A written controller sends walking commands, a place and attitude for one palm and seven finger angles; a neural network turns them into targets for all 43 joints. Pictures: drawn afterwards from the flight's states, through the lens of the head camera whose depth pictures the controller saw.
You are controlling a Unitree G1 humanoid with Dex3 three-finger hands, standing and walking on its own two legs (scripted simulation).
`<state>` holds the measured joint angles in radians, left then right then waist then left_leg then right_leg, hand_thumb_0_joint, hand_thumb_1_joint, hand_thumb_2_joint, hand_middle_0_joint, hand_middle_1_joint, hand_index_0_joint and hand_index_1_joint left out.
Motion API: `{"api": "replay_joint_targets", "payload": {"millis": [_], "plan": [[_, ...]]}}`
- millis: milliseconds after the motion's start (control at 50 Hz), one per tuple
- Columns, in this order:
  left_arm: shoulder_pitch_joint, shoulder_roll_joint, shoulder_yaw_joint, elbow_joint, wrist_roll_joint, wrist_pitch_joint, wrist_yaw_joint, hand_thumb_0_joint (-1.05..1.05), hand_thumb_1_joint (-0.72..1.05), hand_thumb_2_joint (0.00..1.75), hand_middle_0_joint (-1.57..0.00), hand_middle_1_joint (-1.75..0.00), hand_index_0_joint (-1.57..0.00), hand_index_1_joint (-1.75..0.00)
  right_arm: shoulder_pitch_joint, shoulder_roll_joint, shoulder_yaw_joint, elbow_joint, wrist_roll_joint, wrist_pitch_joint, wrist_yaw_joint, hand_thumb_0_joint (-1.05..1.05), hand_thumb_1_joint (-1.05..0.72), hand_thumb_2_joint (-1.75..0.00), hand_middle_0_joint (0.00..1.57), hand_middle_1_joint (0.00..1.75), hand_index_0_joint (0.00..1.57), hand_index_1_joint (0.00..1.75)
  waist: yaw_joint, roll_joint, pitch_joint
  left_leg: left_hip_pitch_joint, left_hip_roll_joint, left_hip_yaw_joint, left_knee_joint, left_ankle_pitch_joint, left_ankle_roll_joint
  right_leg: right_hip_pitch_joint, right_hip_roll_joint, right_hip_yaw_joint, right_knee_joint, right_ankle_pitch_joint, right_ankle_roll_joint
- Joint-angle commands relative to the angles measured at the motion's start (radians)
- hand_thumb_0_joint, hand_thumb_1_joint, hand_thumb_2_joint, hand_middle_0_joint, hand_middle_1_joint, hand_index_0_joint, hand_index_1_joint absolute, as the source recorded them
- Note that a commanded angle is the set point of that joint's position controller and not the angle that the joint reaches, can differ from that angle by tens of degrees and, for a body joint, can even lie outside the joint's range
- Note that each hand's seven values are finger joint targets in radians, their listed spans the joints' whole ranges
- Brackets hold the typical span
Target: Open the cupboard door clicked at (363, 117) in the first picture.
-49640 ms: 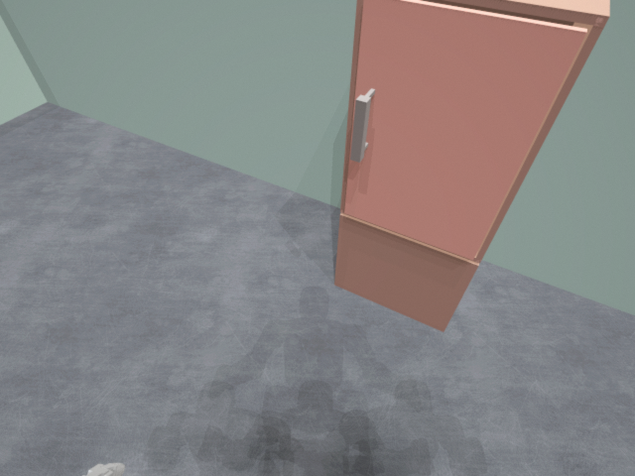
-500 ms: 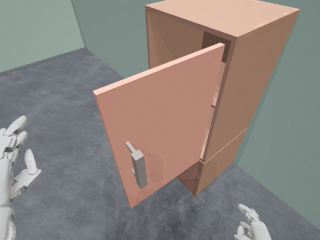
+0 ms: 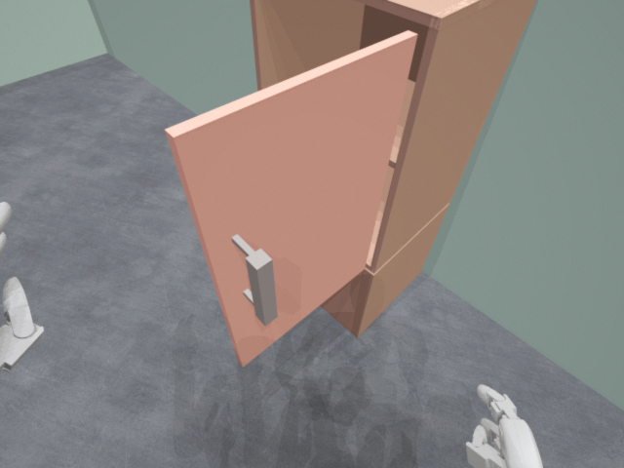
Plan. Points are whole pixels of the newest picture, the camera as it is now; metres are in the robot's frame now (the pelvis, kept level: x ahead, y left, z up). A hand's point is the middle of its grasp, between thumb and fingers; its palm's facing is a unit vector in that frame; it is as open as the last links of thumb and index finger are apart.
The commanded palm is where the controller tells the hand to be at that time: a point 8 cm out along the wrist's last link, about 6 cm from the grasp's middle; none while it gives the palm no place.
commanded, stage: step back with the hand held close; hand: left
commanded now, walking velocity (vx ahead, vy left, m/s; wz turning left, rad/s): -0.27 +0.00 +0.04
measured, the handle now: (253, 280) +0.38 +0.11 -0.01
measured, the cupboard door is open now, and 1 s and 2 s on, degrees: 87 87 87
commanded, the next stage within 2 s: stop stepping back and stand still in 0.92 s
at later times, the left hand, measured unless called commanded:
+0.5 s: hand (2, 398) +0.14 +0.25 +0.17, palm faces +0.46 -0.77 -0.45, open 7.4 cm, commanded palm +0.07 +0.30 +0.18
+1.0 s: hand out of the picture +0.09 +0.20 +0.17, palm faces +0.29 -0.80 -0.52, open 7.4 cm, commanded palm +0.02 +0.25 +0.18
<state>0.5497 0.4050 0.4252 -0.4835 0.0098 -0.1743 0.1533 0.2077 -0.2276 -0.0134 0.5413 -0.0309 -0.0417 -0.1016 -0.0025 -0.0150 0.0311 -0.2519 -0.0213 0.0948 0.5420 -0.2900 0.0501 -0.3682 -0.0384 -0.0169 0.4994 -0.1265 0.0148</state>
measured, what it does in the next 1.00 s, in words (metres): walks backwards: right foot, then left foot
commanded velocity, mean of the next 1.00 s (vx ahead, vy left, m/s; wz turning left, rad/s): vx -0.36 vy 0.00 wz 0.03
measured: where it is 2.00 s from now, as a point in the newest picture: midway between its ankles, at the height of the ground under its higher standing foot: outside the picture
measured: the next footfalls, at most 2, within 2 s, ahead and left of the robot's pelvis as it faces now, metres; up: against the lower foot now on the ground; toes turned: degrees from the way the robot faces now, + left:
right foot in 0.80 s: -0.15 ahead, -0.14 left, +0.00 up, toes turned -1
left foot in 1.00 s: -0.07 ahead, +0.06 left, +0.00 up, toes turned +0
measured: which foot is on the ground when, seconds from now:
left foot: down 0.00-0.82, up 0.84-0.98, down 1.00-1.00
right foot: down 0.00-0.50, up 0.52-0.78, down 0.80-1.00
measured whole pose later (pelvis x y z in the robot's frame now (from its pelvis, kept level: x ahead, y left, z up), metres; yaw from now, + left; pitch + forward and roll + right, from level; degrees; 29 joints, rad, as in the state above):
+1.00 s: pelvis -0.14 -0.04 +0.01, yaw -3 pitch +3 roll +0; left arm 0.57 0.47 0.42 -0.58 -0.02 -0.19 0.13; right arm 0.14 -0.21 0.01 0.58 0.00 -0.09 -0.09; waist -0.02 -0.05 0.01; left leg -0.36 0.01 0.05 0.52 -0.09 -0.01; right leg -0.25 0.04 0.01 0.47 -0.28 -0.02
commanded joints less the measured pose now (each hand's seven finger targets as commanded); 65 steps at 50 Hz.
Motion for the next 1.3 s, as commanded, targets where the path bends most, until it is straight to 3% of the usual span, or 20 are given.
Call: {"api": "replay_joint_targets", "payload": {"millis": [0,220,340,400,440,480,540,640,720,780,820,880,940,960,1000,1040,1080,1140,1200,1280], "plan": [[-0.052,0.142,0.115,-0.221,0.016,-0.073,0.045,0.00,0.90,0.90,-0.20,-0.30,-0.20,-0.30,-0.058,-0.129,-0.053,-0.155,-0.011,-0.056,-0.018,0.00,-0.90,-0.90,0.20,0.30,0.20,0.30,-0.008,0.062,-0.117,-0.295,0.127,-0.182,-0.155,-0.159,0.015,0.248,-0.030,0.115,0.050,0.021,-0.041],[-0.124,0.145,0.139,-0.240,0.037,-0.119,0.064,0.00,0.90,0.90,-0.20,-0.30,-0.20,-0.30,-0.043,-0.117,-0.047,-0.123,-0.022,-0.108,-0.020,0.00,-0.90,-0.90,0.20,0.30,0.20,0.30,-0.017,0.145,-0.048,-0.519,0.185,-0.254,-0.189,-0.332,0.063,0.312,0.021,0.096,0.240,0.023,-0.033],[-0.126,0.172,0.138,-0.201,-0.003,-0.136,0.028,0.00,0.90,0.90,-0.20,-0.30,-0.20,-0.30,-0.051,-0.103,-0.042,-0.099,0.019,-0.109,0.018,0.00,-0.90,-0.90,0.20,0.30,0.20,0.30,-0.015,-0.074,-0.036,-0.229,0.038,-0.134,0.144,-0.267,-0.008,-0.043,-0.167,0.348,-0.150,-0.257,-0.120],[-0.073,0.198,0.156,-0.222,-0.022,-0.134,0.033,0.00,0.90,0.90,-0.20,-0.30,-0.20,-0.30,-0.046,-0.086,-0.033,-0.077,0.027,-0.093,0.034,0.00,-0.90,-0.90,0.20,0.30,0.20,0.30,-0.014,-0.156,-0.128,-0.068,0.022,-0.106,0.203,-0.173,-0.022,-0.093,-0.210,0.270,-0.179,-0.225,-0.127],[-0.033,0.198,0.167,-0.239,-0.028,-0.131,0.033,0.00,0.90,0.90,-0.20,-0.30,-0.20,-0.30,-0.063,-0.109,-0.039,-0.098,0.027,-0.082,0.025,0.00,-0.90,-0.90,0.20,0.30,0.20,0.30,-0.016,0.030,-0.092,-0.093,0.089,-0.204,-0.015,-0.246,0.011,-0.128,-0.118,0.179,-0.052,-0.278,-0.077],[-0.033,0.170,0.185,-0.308,-0.001,-0.149,0.051,0.00,0.90,0.90,-0.20,-0.30,-0.20,-0.30,-0.079,-0.135,-0.041,-0.116,-0.009,-0.102,0.005,0.00,-0.90,-0.90,0.20,0.30,0.20,0.30,-0.019,0.374,-0.069,-0.524,0.368,-0.543,-0.428,-0.505,0.120,0.191,0.127,0.019,0.475,-0.240,0.008],[-0.064,0.190,0.180,-0.294,-0.011,-0.135,0.058,0.00,0.90,0.90,-0.20,-0.30,-0.20,-0.30,-0.075,-0.104,-0.062,-0.075,-0.008,-0.147,0.004,0.00,-0.90,-0.90,0.20,0.30,0.20,0.30,-0.004,0.178,-0.112,-0.232,0.332,-0.377,-0.306,-0.117,0.120,-0.007,0.122,0.077,0.622,-0.353,-0.005],[-0.075,0.120,0.054,-0.254,-0.031,-0.092,0.039,0.00,0.90,0.90,-0.20,-0.30,-0.20,-0.30,-0.072,-0.098,-0.043,-0.006,0.009,-0.185,0.025,0.00,-0.90,-0.90,0.20,0.30,0.20,0.30,-0.005,0.254,-0.130,0.115,0.279,-0.278,-0.308,0.208,0.062,-0.024,0.075,-0.003,0.173,-0.360,-0.008],[-0.120,0.178,0.073,-0.260,-0.047,-0.084,0.020,0.00,0.90,0.90,-0.20,-0.30,-0.20,-0.30,-0.110,-0.117,-0.043,-0.008,0.002,-0.162,0.025,0.00,-0.90,-0.90,0.20,0.30,0.20,0.30,0.012,0.190,-0.185,0.140,0.254,-0.216,-0.262,0.305,0.005,0.132,0.054,-0.002,-0.159,-0.135,-0.031],[-0.120,0.263,0.137,-0.242,-0.057,-0.099,0.009,0.00,0.90,0.90,-0.20,-0.30,-0.20,-0.30,-0.129,-0.089,-0.032,-0.036,0.003,-0.130,0.022,0.00,-0.90,-0.90,0.20,0.30,0.20,0.30,0.005,-0.071,-0.150,0.114,0.087,-0.042,-0.016,0.061,-0.070,0.004,-0.162,0.164,-0.246,0.147,-0.102],[-0.080,0.262,0.143,-0.233,-0.053,-0.088,0.007,0.00,0.90,0.90,-0.20,-0.30,-0.20,-0.30,-0.144,-0.073,-0.035,-0.048,0.033,-0.123,0.021,0.00,-0.90,-0.90,0.20,0.30,0.20,0.30,0.024,-0.217,-0.174,-0.060,-0.001,-0.064,0.290,-0.099,-0.066,0.061,-0.261,0.241,-0.219,0.460,-0.155],[0.002,0.237,0.155,-0.228,-0.036,-0.069,0.004,0.00,0.90,0.90,-0.20,-0.30,-0.20,-0.30,-0.154,-0.033,0.008,-0.078,0.032,-0.091,0.016,0.00,-0.90,-0.90,0.20,0.30,0.20,0.30,0.014,-0.152,-0.176,-0.232,0.028,-0.059,0.205,-0.124,-0.067,0.294,-0.229,0.125,-0.061,0.869,-0.149],[-0.006,0.234,0.134,-0.282,-0.041,-0.076,0.003,0.00,0.90,0.90,-0.20,-0.30,-0.20,-0.30,-0.155,-0.073,-0.005,-0.075,0.035,-0.079,-0.010,0.00,-0.90,-0.90,0.20,0.30,0.20,0.30,-0.006,0.053,-0.167,-0.027,0.052,-0.065,-0.164,0.382,-0.060,0.244,-0.093,0.035,0.041,0.663,-0.041],[0.000,0.255,0.156,-0.300,-0.041,-0.088,0.000,0.00,0.90,0.90,-0.20,-0.30,-0.20,-0.30,-0.136,-0.109,-0.025,-0.081,0.036,-0.085,-0.008,0.00,-0.90,-0.90,0.20,0.30,0.20,0.30,0.018,0.145,-0.224,0.093,0.162,-0.179,-0.182,0.769,-0.017,0.176,-0.012,0.023,0.085,0.377,0.002],[0.067,0.242,0.156,-0.270,-0.065,-0.115,-0.017,0.00,0.90,0.90,-0.20,-0.30,-0.20,-0.30,-0.097,-0.129,-0.057,-0.089,0.046,-0.125,0.018,0.00,-0.90,-0.90,0.20,0.30,0.20,0.30,0.027,0.176,-0.310,0.283,0.299,-0.277,-0.190,0.942,0.053,0.040,0.061,0.054,0.216,-0.275,-0.008],[0.110,0.239,0.176,-0.310,-0.057,-0.109,-0.012,0.00,0.90,0.90,-0.20,-0.30,-0.20,-0.30,-0.079,-0.115,-0.049,-0.090,0.013,-0.152,0.029,0.00,-0.90,-0.90,0.20,0.30,0.20,0.30,0.022,0.324,-0.262,0.235,0.290,-0.286,-0.198,0.864,0.071,0.014,0.057,0.042,0.239,-0.337,-0.015],[0.132,0.228,0.167,-0.337,-0.052,-0.095,0.002,0.00,0.90,0.90,-0.20,-0.30,-0.20,-0.30,-0.059,-0.112,-0.043,-0.085,0.024,-0.155,0.037,0.00,-0.90,-0.90,0.20,0.30,0.20,0.30,0.007,0.253,-0.246,0.197,0.260,-0.258,-0.188,0.710,0.064,0.061,0.051,0.018,0.165,-0.271,-0.009],[0.134,0.244,0.192,-0.319,-0.058,-0.074,0.014,0.00,0.90,0.90,-0.20,-0.30,-0.20,-0.30,-0.094,-0.132,-0.040,-0.108,0.032,-0.144,0.026,0.00,-0.90,-0.90,0.20,0.30,0.20,0.30,0.006,0.145,-0.149,-0.115,0.195,-0.205,-0.225,0.036,0.027,0.272,0.030,-0.001,-0.052,-0.177,-0.007],[0.042,0.233,0.173,-0.235,-0.057,-0.062,0.020,0.00,0.90,0.90,-0.20,-0.30,-0.20,-0.30,-0.082,-0.110,-0.056,-0.081,0.040,-0.119,0.015,0.00,-0.90,-0.90,0.20,0.30,0.20,0.30,0.004,-0.186,-0.040,-0.099,0.011,-0.106,0.335,-0.128,-0.071,-0.111,-0.308,0.466,-0.426,-0.655,-0.167],[-0.061,0.188,0.123,-0.152,-0.032,-0.076,0.027,0.00,0.90,0.90,-0.20,-0.30,-0.20,-0.30,-0.055,-0.086,-0.029,-0.040,0.025,-0.121,0.006,0.00,-0.90,-0.90,0.20,0.30,0.20,0.30,-0.020,-0.073,-0.081,-0.108,0.065,-0.087,0.280,-0.072,-0.046,0.009,-0.226,0.232,-0.289,-0.361,-0.134]]}}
